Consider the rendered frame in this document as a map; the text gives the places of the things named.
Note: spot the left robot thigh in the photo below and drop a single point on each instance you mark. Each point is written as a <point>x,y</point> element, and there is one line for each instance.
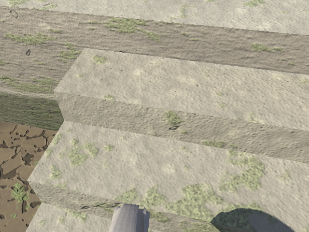
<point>130,218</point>

